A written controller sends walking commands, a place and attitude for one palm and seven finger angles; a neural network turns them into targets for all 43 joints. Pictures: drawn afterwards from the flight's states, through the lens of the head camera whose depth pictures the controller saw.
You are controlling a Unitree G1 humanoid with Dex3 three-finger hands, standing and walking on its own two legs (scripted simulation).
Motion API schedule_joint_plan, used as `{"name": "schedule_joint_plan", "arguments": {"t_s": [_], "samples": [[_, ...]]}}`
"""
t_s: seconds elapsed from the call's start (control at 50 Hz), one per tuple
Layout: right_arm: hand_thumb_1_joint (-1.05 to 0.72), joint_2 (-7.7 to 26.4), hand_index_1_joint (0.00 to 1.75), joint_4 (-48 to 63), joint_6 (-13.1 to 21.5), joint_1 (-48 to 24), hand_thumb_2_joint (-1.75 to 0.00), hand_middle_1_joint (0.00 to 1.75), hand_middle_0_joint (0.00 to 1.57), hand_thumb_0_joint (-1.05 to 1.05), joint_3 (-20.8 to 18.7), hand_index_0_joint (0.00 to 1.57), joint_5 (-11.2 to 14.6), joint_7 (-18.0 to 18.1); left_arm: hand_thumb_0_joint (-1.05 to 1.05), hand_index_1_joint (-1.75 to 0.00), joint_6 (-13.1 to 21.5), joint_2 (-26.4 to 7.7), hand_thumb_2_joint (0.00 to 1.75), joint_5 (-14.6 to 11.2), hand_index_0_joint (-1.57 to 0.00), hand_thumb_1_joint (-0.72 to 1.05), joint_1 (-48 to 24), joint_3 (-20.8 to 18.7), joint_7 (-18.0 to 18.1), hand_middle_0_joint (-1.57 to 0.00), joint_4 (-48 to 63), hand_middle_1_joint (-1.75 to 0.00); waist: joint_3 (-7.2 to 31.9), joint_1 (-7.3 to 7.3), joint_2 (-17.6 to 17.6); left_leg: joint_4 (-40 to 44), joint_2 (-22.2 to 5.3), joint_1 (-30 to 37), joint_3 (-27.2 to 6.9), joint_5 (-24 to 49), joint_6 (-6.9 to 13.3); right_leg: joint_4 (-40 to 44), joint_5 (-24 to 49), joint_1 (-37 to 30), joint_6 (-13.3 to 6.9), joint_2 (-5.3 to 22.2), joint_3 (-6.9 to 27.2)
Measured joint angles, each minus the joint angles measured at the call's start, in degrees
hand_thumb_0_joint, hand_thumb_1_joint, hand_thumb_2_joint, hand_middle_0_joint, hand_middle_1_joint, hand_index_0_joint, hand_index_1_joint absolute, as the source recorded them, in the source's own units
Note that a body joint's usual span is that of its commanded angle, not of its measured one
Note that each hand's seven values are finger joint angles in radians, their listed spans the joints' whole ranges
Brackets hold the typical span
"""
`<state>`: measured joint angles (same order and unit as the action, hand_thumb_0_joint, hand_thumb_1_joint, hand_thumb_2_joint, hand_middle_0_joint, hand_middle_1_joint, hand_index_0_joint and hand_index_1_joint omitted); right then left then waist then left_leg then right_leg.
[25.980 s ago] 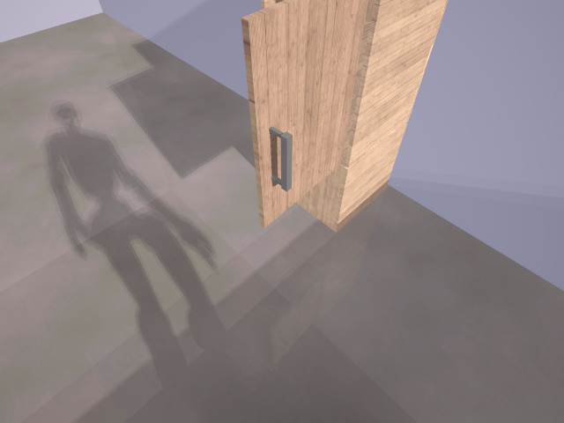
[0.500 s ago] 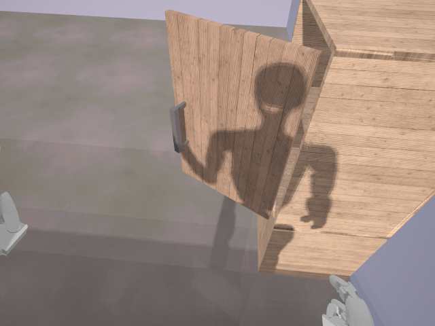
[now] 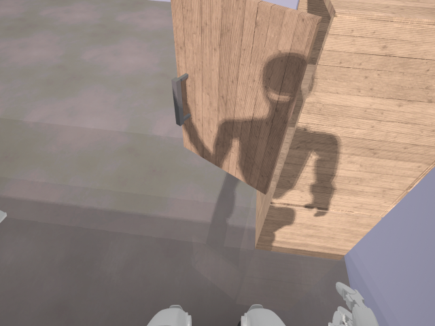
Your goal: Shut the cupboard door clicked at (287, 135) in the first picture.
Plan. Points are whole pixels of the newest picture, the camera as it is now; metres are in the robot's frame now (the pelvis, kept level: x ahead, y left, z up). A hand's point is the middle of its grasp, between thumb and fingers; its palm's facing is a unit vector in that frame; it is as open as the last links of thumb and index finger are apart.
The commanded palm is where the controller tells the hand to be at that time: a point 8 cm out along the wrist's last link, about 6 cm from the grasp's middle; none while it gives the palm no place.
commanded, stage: step back with the hand held close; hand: left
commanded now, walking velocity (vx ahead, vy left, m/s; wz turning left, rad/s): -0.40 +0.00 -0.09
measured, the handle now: (182, 100) +0.78 +0.13 -0.04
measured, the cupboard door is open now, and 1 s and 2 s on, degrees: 60 60 60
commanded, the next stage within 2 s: stop stepping back and stand still in 0.16 s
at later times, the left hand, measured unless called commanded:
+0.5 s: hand out of the picture +0.11 +0.26 +0.22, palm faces +0.40 -0.81 -0.43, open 7.4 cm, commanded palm +0.06 +0.29 +0.22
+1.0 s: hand out of the picture +0.10 +0.27 +0.20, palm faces +0.40 -0.84 -0.37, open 7.4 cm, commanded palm +0.03 +0.31 +0.22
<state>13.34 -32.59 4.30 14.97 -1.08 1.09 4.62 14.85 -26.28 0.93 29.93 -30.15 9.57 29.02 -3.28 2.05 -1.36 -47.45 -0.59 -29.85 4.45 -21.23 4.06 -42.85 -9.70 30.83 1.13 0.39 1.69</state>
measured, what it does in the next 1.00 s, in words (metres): walks backwards: left foot, then right foot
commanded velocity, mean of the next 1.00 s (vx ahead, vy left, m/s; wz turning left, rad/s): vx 0.02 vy -0.01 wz -0.03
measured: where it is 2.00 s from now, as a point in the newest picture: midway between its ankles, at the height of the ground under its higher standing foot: outside the picture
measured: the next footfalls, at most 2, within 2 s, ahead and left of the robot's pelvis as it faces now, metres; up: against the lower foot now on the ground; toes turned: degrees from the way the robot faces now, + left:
left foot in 0.28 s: -0.02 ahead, +0.12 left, +0.00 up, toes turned -4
right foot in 0.56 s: -0.14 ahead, -0.08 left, +0.00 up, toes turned -11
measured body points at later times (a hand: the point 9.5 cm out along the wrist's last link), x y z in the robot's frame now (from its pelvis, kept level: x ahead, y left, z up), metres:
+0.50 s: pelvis -0.11 +0.01 +0.04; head -0.12 +0.04 +0.49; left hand +0.08 +0.31 +0.24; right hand -0.01 -0.23 -0.04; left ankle -0.01 +0.11 -0.70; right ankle -0.19 -0.10 -0.67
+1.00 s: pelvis -0.14 +0.03 +0.02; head -0.15 +0.05 +0.47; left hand +0.07 +0.31 +0.22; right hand -0.05 -0.24 -0.07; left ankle -0.05 +0.12 -0.70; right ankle -0.25 -0.09 -0.69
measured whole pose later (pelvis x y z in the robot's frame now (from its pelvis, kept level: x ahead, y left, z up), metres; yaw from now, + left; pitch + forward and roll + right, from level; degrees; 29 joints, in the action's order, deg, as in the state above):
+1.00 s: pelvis -0.14 +0.03 +0.02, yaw -7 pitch -2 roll -1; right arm 12.2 -38.7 5.3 16.7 -0.4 0.4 5.2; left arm 11.7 -23.4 -2.0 26.1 -25.0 10.4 26.4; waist 0.7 0.1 -2.5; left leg -37.9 -1.3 -23.4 3.6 -13.0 1.3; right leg -39.1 -28.2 7.9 -0.1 1.2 -1.1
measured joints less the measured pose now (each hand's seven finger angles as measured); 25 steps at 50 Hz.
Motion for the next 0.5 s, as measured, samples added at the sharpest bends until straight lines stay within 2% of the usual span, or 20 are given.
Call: {"name": "schedule_joint_plan", "arguments": {"t_s": [0.06,0.12,0.16,0.22,0.26,0.28,0.32,0.36,0.38,0.42,0.46,0.5], "samples": [[-0.9,-0.1,0.3,-0.9,0.4,-0.5,-0.9,0.3,0.2,0.01,-0.1,0.2,-0.3,0.1,0.01,-0.3,-0.2,1.7,0.9,-0.2,-0.21,0.89,-0.9,-0.3,0.1,-0.21,0.5,-0.3,0.3,-1.48,-0.1,-2.1,0.0,-0.8,0.6,-4.5,-0.1,-1.7,-0.3,0.9,-0.4,0.4,0.2],[-0.9,-0.1,0.3,-2.1,0.2,-1.9,-0.9,0.3,0.2,0.01,-0.1,0.2,-0.7,-0.4,0.01,-0.3,-0.6,4.3,0.9,-0.7,-0.21,0.89,-3.5,1.3,0.5,-0.21,0.4,-0.3,1.0,-2.54,-0.3,-2.7,1.1,-2.0,0.3,-10.1,-1.1,-0.6,1.0,1.7,-0.8,1.0,0.5],[-0.9,-0.1,0.3,-3.1,-0.4,-3.3,-0.9,0.3,0.2,0.01,-0.2,0.2,-1.0,-1.1,0.01,-0.3,-1.0,5.6,0.9,-1.1,-0.21,0.89,-5.4,3.2,0.9,-0.21,0.2,-0.3,1.0,-2.63,-0.3,-2.8,1.9,-2.8,-0.5,-11.4,-2.2,1.9,2.5,1.6,-1.0,1.4,0.2],[-0.9,-1.1,0.3,-4.1,-2.5,-5.0,-0.9,0.3,0.2,0.01,0.2,0.2,-1.2,-1.9,0.01,-0.3,-1.9,5.2,0.9,-1.6,-0.21,0.89,-6.0,5.0,0.8,-0.21,0.2,-0.3,1.8,-2.68,-2.1,-6.3,2.4,-0.5,-0.8,-8.6,-3.3,6.3,4.7,1.3,-0.9,2.3,0.0],[-0.9,-1.6,0.3,-3.1,-3.1,-4.8,-0.9,0.3,0.2,0.01,1.0,0.21,-1.1,-1.8,0.01,-0.3,-2.1,4.1,0.9,-2.1,-0.21,0.89,-4.8,5.2,0.6,-0.21,0.9,-0.3,3.4,-2.68,-2.8,-0.4,2.1,5.0,-1.4,-8.6,-3.0,8.5,3.4,2.4,-0.6,2.3,-0.7],[-0.9,-1.7,0.3,-2.1,-2.8,-4.7,-0.9,0.3,0.2,0.01,1.3,0.21,-1.2,-1.5,0.01,-0.3,-2.0,3.4,0.9,-2.3,-0.21,0.89,-4.3,4.9,0.6,-0.21,1.4,-0.3,3.9,-2.02,-2.6,3.9,1.5,6.1,-2.1,-6.5,-2.2,7.4,-1.2,3.9,-0.3,1.8,-1.2],[-0.9,-2.4,0.3,-0.9,-1.2,-4.5,-0.9,0.3,0.2,0.01,1.2,0.21,-1.9,-0.6,0.01,-0.3,-2.2,2.3,0.9,-1.9,-0.21,0.89,-4.5,4.3,0.8,-0.21,1.6,-0.3,2.4,-0.42,-1.0,4.9,-0.5,5.0,-3.1,4.0,-1.7,-6.5,-9.7,6.4,0.5,-1.4,-0.2],[-0.9,-3.7,0.3,-1.2,0.0,-3.0,-0.9,0.3,0.2,0.01,0.8,0.21,-1.9,-0.5,0.01,-0.3,-2.3,1.2,0.9,-2.2,-0.21,0.89,-3.6,3.6,0.4,-0.21,1.4,-0.3,2.5,0.2,0.1,6.9,-2.4,5.2,-4.0,7.0,-2.3,-20.5,-12.9,6.6,0.8,-4.5,0.2],[-0.9,-4.1,0.3,-1.4,0.3,-1.9,-0.9,0.3,0.2,0.01,0.8,0.21,-1.5,-0.8,0.01,-0.3,-2.5,1.1,0.9,-2.5,-0.21,0.89,-2.5,3.2,0.3,-0.21,1.6,-0.3,3.2,0.3,0.8,8.5,-3.3,5.3,-4.3,7.8,-2.5,-23.4,-13.6,5.2,0.9,-5.3,-0.4],[-0.9,-4.2,0.3,-1.7,0.6,0.5,-0.9,0.3,0.2,0.01,1.0,0.21,-0.8,-1.5,0.01,-0.3,-3.0,1.2,0.9,-2.9,-0.21,0.89,0.6,2.8,0.3,-0.21,2.6,-0.3,5.2,0.08,1.7,12.0,-4.9,5.6,-4.1,9.3,-2.7,-20.3,-14.6,-0.3,1.0,-5.1,-2.4],[-0.9,-4.2,0.3,-2.1,0.8,2.5,-0.9,0.3,0.2,0.01,1.5,0.21,-0.6,-1.7,0.01,-0.3,-3.6,1.4,0.9,-3.3,-0.21,0.89,4.1,2.4,0.7,-0.21,3.4,-0.3,7.2,-0.34,1.7,14.9,-5.6,5.6,-3.2,10.1,-3.2,-9.9,-16.0,-7.8,0.7,-4.1,-4.2],[-0.9,-4.3,0.3,-2.6,0.8,3.8,-0.9,0.3,0.2,0.01,2.1,0.21,-0.9,-1.5,0.01,-0.3,-4.5,1.3,0.9,-3.4,-0.21,0.89,5.9,2.7,1.0,-0.21,3.4,-0.3,8.8,-0.36,0.9,17.1,-5.3,5.2,-2.4,10.3,-3.8,2.7,-16.9,-16.1,-0.2,-3.2,-5.5]]}}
